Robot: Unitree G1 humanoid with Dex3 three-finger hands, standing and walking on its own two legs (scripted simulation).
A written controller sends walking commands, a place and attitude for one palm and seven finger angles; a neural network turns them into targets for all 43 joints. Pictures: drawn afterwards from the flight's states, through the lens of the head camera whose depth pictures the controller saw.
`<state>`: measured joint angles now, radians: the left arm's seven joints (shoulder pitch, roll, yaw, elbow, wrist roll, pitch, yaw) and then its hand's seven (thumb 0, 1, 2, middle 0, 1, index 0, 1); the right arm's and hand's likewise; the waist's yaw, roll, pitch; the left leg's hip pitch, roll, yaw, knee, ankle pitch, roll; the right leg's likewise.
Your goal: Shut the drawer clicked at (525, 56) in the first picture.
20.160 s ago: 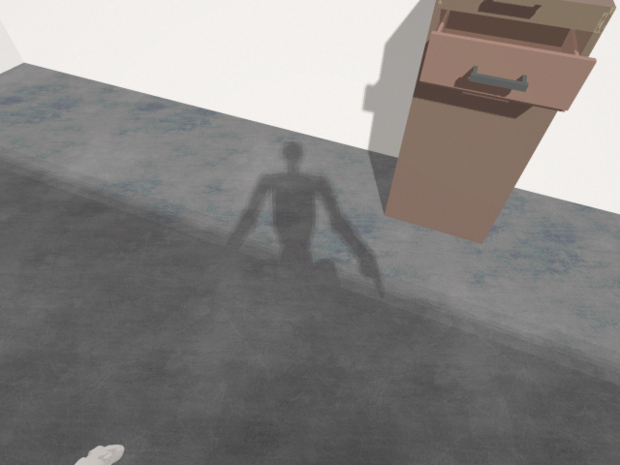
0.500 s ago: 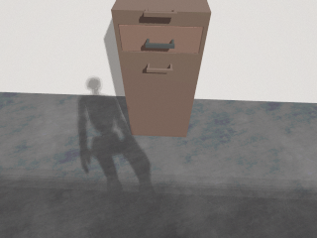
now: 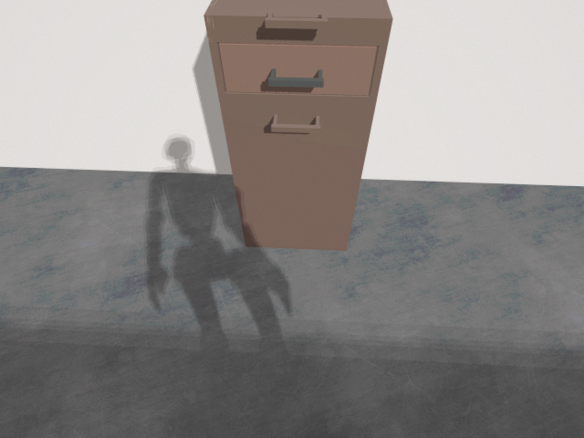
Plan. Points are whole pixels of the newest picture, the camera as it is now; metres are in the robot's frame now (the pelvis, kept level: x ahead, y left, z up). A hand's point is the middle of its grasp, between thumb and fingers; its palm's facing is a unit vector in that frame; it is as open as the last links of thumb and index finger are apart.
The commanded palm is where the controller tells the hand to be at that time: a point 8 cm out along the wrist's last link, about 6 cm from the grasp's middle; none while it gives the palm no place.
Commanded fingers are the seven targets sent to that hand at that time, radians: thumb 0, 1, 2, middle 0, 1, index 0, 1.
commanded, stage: look to check the result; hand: left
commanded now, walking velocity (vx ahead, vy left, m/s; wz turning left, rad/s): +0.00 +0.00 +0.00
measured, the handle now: (296, 77) +0.91 +0.04 +0.02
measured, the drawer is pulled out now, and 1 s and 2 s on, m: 0.00 0.00 0.00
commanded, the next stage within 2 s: stand and wait in 0.06 s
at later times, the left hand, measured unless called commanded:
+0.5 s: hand out of the picture +0.08 +0.21 -0.16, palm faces -0.01 -0.95 -0.30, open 7.4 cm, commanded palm none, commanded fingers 0.00 0.90 0.90 -0.20 -0.30 -0.20 -0.30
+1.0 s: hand out of the picture +0.08 +0.20 -0.16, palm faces -0.02 -0.95 -0.31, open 7.4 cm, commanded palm none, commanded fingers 0.00 0.90 0.90 -0.20 -0.30 -0.20 -0.30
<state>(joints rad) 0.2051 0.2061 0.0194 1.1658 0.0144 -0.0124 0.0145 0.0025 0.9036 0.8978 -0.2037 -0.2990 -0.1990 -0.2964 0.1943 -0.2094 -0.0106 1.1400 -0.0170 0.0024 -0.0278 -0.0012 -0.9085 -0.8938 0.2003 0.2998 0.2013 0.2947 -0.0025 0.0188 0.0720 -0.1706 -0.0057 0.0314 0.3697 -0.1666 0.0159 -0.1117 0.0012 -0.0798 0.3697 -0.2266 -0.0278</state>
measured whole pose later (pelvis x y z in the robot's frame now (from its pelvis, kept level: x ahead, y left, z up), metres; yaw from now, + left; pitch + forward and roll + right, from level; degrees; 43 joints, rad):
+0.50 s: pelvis +0.02 -0.01 +0.00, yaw +0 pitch -1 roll +0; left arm 0.13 0.26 0.02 1.14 0.01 -0.02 0.01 0.00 0.90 0.90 -0.20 -0.30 -0.20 -0.30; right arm 0.14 -0.27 -0.01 1.14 -0.02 0.00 -0.02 0.00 -0.91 -0.89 0.20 0.30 0.20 0.29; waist -0.01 0.02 0.06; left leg -0.13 0.01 0.03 0.32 -0.17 0.00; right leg -0.07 0.02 -0.08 0.32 -0.23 -0.04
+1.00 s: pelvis +0.03 -0.02 +0.00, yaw -1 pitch -2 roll +0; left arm 0.15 0.26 0.02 1.15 0.01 -0.03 0.01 0.00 0.90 0.90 -0.21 -0.30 -0.20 -0.30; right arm 0.15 -0.27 -0.01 1.14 -0.02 0.00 -0.02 0.00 -0.91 -0.89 0.20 0.30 0.20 0.29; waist -0.01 0.02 0.06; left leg -0.11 0.03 0.04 0.32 -0.18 -0.02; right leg -0.04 0.04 -0.07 0.29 -0.23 -0.06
